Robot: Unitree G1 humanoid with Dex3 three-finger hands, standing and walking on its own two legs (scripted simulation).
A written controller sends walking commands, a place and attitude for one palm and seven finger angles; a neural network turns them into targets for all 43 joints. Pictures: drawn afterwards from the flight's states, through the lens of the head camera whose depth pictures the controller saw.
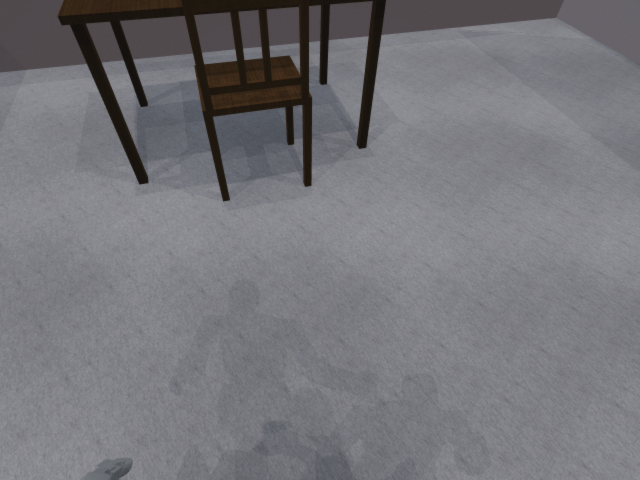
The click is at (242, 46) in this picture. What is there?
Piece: chair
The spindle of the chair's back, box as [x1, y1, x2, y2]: [230, 9, 246, 83]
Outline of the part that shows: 230,10 240,83 246,83 237,9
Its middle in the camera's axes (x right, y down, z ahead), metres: -0.28 -0.65 +1.32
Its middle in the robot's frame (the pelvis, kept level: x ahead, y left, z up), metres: +1.40 +0.35 -0.10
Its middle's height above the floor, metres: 0.67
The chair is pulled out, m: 0.00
